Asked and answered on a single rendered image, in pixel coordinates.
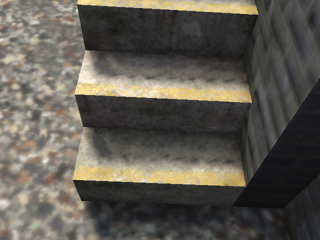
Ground stairs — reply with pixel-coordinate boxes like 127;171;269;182
72;0;259;207

